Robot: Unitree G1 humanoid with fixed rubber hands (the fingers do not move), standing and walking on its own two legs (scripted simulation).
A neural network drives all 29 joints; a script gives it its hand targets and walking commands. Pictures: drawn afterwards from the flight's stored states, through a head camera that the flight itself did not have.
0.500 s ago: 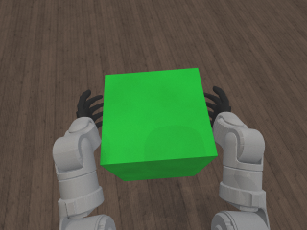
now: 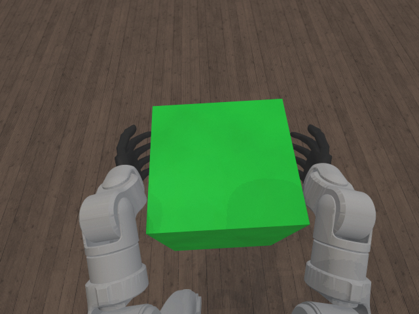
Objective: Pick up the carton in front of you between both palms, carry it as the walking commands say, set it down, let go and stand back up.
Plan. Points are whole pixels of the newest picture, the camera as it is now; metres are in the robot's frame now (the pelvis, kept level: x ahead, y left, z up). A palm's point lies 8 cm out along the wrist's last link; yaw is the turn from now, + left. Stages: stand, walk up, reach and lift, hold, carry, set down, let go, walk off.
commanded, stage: carry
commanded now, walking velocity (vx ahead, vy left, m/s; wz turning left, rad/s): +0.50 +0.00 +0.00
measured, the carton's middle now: (220, 186) +0.35 +0.03 +0.05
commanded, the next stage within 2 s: none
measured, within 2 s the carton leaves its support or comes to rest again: neither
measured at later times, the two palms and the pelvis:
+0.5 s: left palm (171, 31) +0.67 +0.15 +0.19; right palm (311, 34) +0.65 -0.15 +0.19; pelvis +0.32 +0.01 +0.05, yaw -1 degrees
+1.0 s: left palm out of the picture +0.99 +0.14 +0.22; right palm out of the picture +0.96 -0.17 +0.22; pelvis +0.64 +0.01 +0.08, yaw -2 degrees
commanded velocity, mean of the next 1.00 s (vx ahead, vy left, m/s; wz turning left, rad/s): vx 0.50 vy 0.00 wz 0.00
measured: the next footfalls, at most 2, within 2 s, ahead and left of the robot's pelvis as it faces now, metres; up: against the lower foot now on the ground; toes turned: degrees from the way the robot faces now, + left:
left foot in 0.16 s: +0.30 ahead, +0.12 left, +0.04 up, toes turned +6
right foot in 0.56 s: +0.53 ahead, -0.11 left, +0.07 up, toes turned -9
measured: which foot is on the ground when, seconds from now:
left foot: up 0.00-0.14, down 0.16-0.58, up 0.60-0.92, down 0.94-1.00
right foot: down 0.00-0.20, up 0.22-0.54, down 0.56-0.96, up 0.98-1.00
